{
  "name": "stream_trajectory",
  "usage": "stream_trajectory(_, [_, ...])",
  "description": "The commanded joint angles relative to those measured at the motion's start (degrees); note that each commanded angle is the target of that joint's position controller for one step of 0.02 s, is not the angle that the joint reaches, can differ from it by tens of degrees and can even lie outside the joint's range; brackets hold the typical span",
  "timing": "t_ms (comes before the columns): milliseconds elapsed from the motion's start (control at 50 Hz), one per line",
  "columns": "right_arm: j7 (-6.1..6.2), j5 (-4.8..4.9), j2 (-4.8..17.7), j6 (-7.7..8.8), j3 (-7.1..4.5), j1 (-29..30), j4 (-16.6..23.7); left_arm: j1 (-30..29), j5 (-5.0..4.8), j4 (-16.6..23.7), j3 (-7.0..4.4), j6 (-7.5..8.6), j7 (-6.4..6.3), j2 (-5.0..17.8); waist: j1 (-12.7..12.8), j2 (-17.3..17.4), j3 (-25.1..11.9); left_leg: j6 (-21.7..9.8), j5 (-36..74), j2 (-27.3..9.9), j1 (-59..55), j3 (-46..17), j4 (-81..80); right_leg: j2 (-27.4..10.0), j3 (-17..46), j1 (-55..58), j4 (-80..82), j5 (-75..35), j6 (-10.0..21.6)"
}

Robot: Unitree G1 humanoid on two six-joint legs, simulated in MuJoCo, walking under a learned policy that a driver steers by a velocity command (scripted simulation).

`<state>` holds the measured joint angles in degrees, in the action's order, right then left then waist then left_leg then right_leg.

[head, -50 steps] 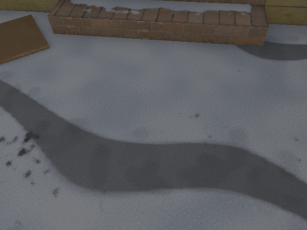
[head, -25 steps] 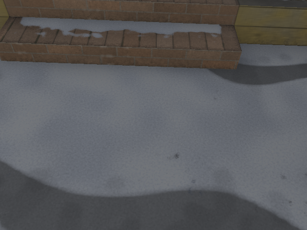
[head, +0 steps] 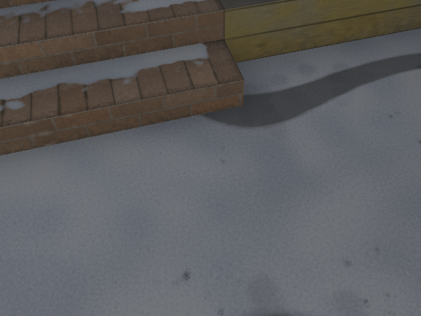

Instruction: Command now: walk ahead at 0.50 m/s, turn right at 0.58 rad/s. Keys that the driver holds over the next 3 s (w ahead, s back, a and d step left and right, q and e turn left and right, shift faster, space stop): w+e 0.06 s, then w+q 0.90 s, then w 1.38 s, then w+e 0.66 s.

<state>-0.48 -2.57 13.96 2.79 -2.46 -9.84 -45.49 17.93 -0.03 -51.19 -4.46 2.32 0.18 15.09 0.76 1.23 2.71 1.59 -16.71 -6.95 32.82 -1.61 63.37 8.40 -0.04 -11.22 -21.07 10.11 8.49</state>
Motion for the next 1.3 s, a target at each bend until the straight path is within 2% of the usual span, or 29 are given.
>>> stream_trajectory(20, [-0.29, -0.21, 4.0, -1.16, -0.81, -1.2, 2.9, 1.9, -0.11, 3.3, -1.64, 1.49, -0.06, 8.2, -1.0, -2.3, -1.1, 1.8, 5.6, 0.0, 3.9, 1.6, -6.0, -14.4, 15.0, 1.1, 10.0, -16.9, 7.8])
stream_trajectory(120, [-0.86, 0.34, 3.7, -0.85, -0.21, 7.0, 5.2, 7.3, -0.03, 2.0, -0.98, 1.75, -0.07, 6.9, 2.8, -4.5, -0.6, 0.9, 16.8, 0.9, 6.5, 2.6, -19.8, -13.9, 13.0, 8.1, 9.8, -20.5, 4.3])
stream_trajectory(220, [-1.56, 1.10, 4.2, -0.04, 0.22, 13.4, 7.5, 10.2, 1.21, 0.6, -0.34, 2.42, -0.75, 7.3, 5.0, -5.1, 1.4, -3.5, 17.3, 2.7, 5.9, 4.7, -28.3, -17.3, 10.8, 16.2, 9.5, -26.5, 2.8])
stream_trajectory(280, [-1.45, 1.32, 5.8, 0.29, -0.51, 7.0, 5.9, 7.2, 1.78, 0.4, -0.28, 2.71, -1.45, 8.6, 0.8, -5.8, -0.1, -7.2, 10.2, 6.7, -4.4, 5.8, -31.9, -18.7, 7.1, 17.7, 3.9, -43.9, 0.7])
stream_trajectory(300, [-1.00, 1.43, 6.9, 0.38, -1.11, 1.4, 4.1, 6.5, 2.11, 0.2, -0.37, 2.69, -1.53, 9.3, -1.7, -5.8, -2.9, -8.5, 7.6, 9.0, -10.5, 6.5, -32.3, -18.3, 5.7, 18.3, -2.7, -52.0, 0.0])
stream_trajectory(320, [-0.51, 1.26, 7.6, 0.70, -1.71, -7.5, 1.2, 5.6, 2.20, 0.1, -0.36, 2.46, -1.48, 9.6, -5.9, -4.2, -7.1, -9.9, 8.8, 10.8, -20.0, 7.1, -35.7, -16.6, 3.1, 16.7, -13.8, -53.9, -0.8])
stream_trajectory(340, [0.09, 0.25, 10.2, 1.01, -2.59, -16.7, -0.9, 5.7, 1.99, 1.2, 0.25, 2.66, -1.49, 8.3, -9.4, -1.2, -12.5, -12.7, 5.7, 3.5, -33.7, -1.8, -35.9, -14.8, 1.2, 6.8, -28.9, -40.4, -1.7])
stream_trajectory(360, [0.16, -0.44, 17.4, 0.88, -4.62, -20.3, -1.3, 11.7, -0.08, 2.7, 1.12, 2.91, -0.66, 3.6, -6.2, 13.4, -18.4, -22.8, 2.7, -12.5, -49.1, -32.9, -40.2, -3.5, -2.9, -14.7, -53.4, -3.7, -5.5])
stream_trajectory(380, [-0.76, 2.10, 13.5, 0.07, -3.89, -14.9, -1.4, 9.1, 2.05, 2.8, 0.73, 3.30, -0.48, 6.7, -4.4, 8.6, -16.5, -23.0, 0.9, -12.7, -47.5, -44.3, -48.1, -3.0, 3.6, -23.5, -57.7, 15.8, -4.6])
stream_trajectory(400, [-0.95, 2.61, 11.3, -0.18, -3.39, -9.2, -0.1, 3.6, 2.16, 4.3, 0.71, 3.52, -0.14, 7.2, -2.8, 4.2, -7.7, -21.7, -2.2, -11.3, -39.1, -34.5, -48.2, -7.1, 5.0, -26.5, -57.1, 11.0, -4.4])
stream_trajectory(420, [-1.08, 2.26, 8.5, -0.20, -2.75, -6.8, 0.3, 0.2, 2.07, 5.2, 1.02, 3.96, 0.20, 7.1, -2.4, -0.5, -4.1, -20.2, 2.1, -9.0, -32.3, -28.3, -49.6, -9.4, 4.5, -25.5, -53.4, 7.5, -4.7])
stream_trajectory(460, [-0.64, 2.32, 6.7, 0.14, -2.01, -6.5, -0.8, -0.4, 2.67, 6.2, 1.42, 2.77, 0.50, 5.7, 0.4, -0.5, -1.2, -17.4, 10.9, -3.7, -24.1, -20.4, -51.4, -11.9, 4.1, -21.6, -46.9, 6.4, -6.1])
stream_trajectory(540, [-0.36, 2.70, 9.0, 1.09, -2.71, -9.7, -1.8, -2.6, 2.97, 7.7, 2.17, 0.56, 0.67, 4.0, 0.7, 1.3, -1.5, -17.8, 16.6, -0.4, -20.3, -15.3, -53.4, -12.8, 1.7, -21.7, -39.0, 4.1, -9.5])
stream_trajectory(600, [-0.25, 2.82, 9.3, 0.83, -2.98, -13.0, -2.3, -11.0, 2.68, 10.7, 2.47, 0.40, 0.75, 3.8, -1.8, 1.6, 0.4, -16.4, 16.6, 1.1, -21.2, -15.0, -54.4, -13.1, 0.8, -25.2, -29.1, -3.4, -11.4])
stream_trajectory(660, [-0.07, 2.79, 9.5, 0.55, -3.30, -16.2, -2.7, -16.5, 2.22, 12.4, 2.85, 0.58, 1.06, 3.3, -4.3, 2.1, -0.3, -14.5, 19.7, 2.0, -25.1, -15.3, -52.1, -12.0, 0.8, -25.6, -21.6, -9.2, -11.8])
stream_trajectory(740, [0.51, 1.91, 9.9, 0.19, -3.52, -19.1, -2.6, -22.6, 1.72, 15.0, 3.27, 1.24, 1.19, 3.5, -6.4, 2.7, -0.6, -14.1, 26.6, 1.0, -30.5, -17.9, -47.6, -9.9, 0.9, -25.4, -15.4, -8.8, -11.2])
stream_trajectory(800, [1.17, 1.49, 11.2, 0.15, -3.96, -16.1, -1.1, -19.5, 1.44, 15.1, 2.90, 2.01, 0.95, 5.2, -3.7, 3.7, -1.4, -12.0, 29.5, -0.1, -30.1, -20.7, -43.5, -8.5, 2.2, -16.9, -9.6, -4.5, -9.5])
stream_trajectory(840, [0.77, 1.76, 12.0, 0.54, -4.13, -12.9, -0.1, -8.6, 1.51, 11.9, 1.82, 2.89, -0.04, 7.7, 1.8, 2.1, -5.9, -9.6, 34.7, 3.0, -25.8, -19.5, -33.0, -6.9, 1.7, -0.3, -4.6, -2.2, -7.2])
stream_trajectory(860, [0.14, 2.45, 9.8, 1.06, -3.50, -13.0, 0.7, -0.7, 2.53, 10.9, 0.79, 3.60, -0.99, 11.1, 5.1, -2.9, -12.4, -8.1, 27.8, 6.6, -20.5, -15.8, -20.0, -14.7, 8.9, 12.3, -2.9, 3.5, -4.6])
stream_trajectory(880, [0.10, 4.22, 4.5, 1.28, -2.28, -16.0, 2.7, 4.8, 3.77, 11.4, -0.36, 3.20, -1.88, 15.9, 5.4, -12.5, -19.9, -6.2, 0.9, 13.4, -6.4, -7.9, -3.8, -30.0, 28.8, 26.9, 0.3, 13.2, -0.6])
stream_trajectory(900, [0.30, 2.97, 6.8, 0.73, -2.39, -19.5, 3.3, 2.5, 2.89, 10.9, -0.87, 2.14, -1.64, 16.3, 1.6, -18.6, -20.6, -6.3, -15.8, 13.8, 2.7, -4.7, 4.3, -34.8, 45.8, 26.2, 4.8, 15.7, 3.6])
stream_trajectory(920, [0.48, 1.72, 9.0, -0.19, -2.74, -17.0, 1.4, -1.4, 2.36, 11.8, 0.19, 1.70, -1.41, 10.2, 0.8, -8.3, -12.0, -6.5, -10.4, 9.2, 5.1, -5.2, 7.8, -32.3, 38.6, 18.8, 4.8, 19.0, 3.0])
stream_trajectory(940, [-0.21, 1.37, 8.3, -0.35, -2.57, -13.2, 1.5, -3.8, 1.93, 11.8, 1.10, 1.80, -1.13, 6.4, 0.8, -3.6, -6.4, -6.1, -5.6, 7.6, 4.1, -4.5, 6.1, -28.9, 29.3, 11.9, 6.3, 14.4, 1.7])
stream_trajectory(960, [-0.74, 1.23, 7.4, -0.63, -2.48, -11.7, 1.8, -5.1, 2.15, 11.5, 1.51, 1.96, -1.04, 5.2, -0.1, -4.6, -4.0, -5.5, -3.4, 6.1, 2.6, -3.9, 3.8, -26.1, 22.3, 7.8, 8.0, 8.0, 0.2])
stream_trajectory(1000, [-1.70, 0.09, 6.4, -1.67, -2.20, -11.0, 1.9, -3.3, 1.82, 9.6, 1.60, 3.02, -0.80, 5.1, -0.9, -7.6, -2.5, -4.7, -1.9, 5.2, 0.6, -3.3, 1.9, -22.8, 14.6, 4.1, 9.4, -2.5, -0.3])
stream_trajectory(1080, [-2.41, 0.16, 5.2, -2.02, -1.57, -6.7, 3.3, -0.1, 1.01, 6.8, 1.18, 4.74, 0.18, 5.8, -1.3, -6.6, -2.5, -3.9, 3.0, 5.6, 3.9, -4.1, -2.3, -22.7, 8.7, 5.4, 11.9, -12.0, 1.6])
stream_trajectory(1140, [-2.88, 0.21, 4.8, -1.68, -0.88, -0.4, 4.9, 1.3, 0.88, 5.0, 1.10, 4.65, 0.56, 5.8, -0.6, -6.4, -0.5, -3.0, 8.9, 5.0, 5.3, -2.5, -11.3, -21.0, 3.7, 5.5, 13.6, -13.2, 1.4])
stream_trajectory(1220, [-3.58, 0.50, 3.5, -0.88, 0.62, 8.0, 7.1, 4.5, 0.64, 2.4, 0.74, 4.17, 0.66, 7.2, 1.3, -6.7, 0.3, -3.2, 13.4, 4.5, -1.6, 3.3, -24.9, -20.1, -0.5, 4.6, 13.5, -15.6, 0.2])
stream_trajectory(1300, [-2.52, 0.33, 5.0, -0.39, 0.64, 9.4, 7.6, 7.7, 0.78, -0.6, 0.26, 3.14, 0.34, 8.9, 1.1, -7.0, 0.6, -6.0, 7.5, 5.7, -5.6, 5.6, -31.3, -22.8, 0.1, 10.6, 8.5, -24.6, -0.3])
